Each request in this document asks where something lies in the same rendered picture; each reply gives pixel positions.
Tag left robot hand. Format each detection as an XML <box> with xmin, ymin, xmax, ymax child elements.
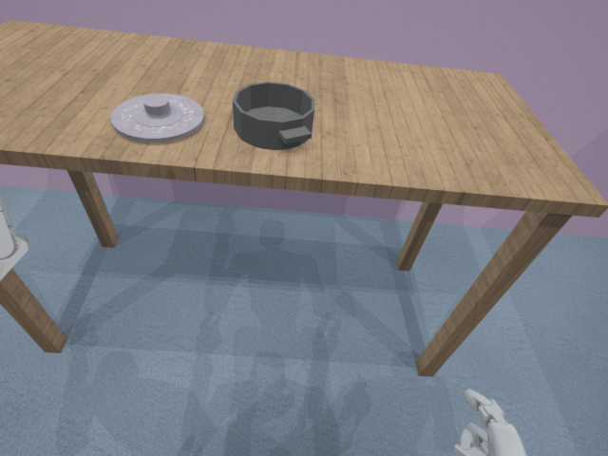
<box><xmin>0</xmin><ymin>192</ymin><xmax>30</xmax><ymax>280</ymax></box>

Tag knob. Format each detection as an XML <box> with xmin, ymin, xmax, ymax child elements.
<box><xmin>143</xmin><ymin>95</ymin><xmax>170</xmax><ymax>115</ymax></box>

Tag table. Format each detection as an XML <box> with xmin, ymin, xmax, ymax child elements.
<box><xmin>0</xmin><ymin>20</ymin><xmax>608</xmax><ymax>377</ymax></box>

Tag pot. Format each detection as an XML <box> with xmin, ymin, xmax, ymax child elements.
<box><xmin>233</xmin><ymin>82</ymin><xmax>314</xmax><ymax>150</ymax></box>

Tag lid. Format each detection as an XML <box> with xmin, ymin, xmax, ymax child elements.
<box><xmin>111</xmin><ymin>93</ymin><xmax>204</xmax><ymax>143</ymax></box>

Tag right robot hand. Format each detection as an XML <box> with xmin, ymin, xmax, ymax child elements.
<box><xmin>454</xmin><ymin>389</ymin><xmax>527</xmax><ymax>456</ymax></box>

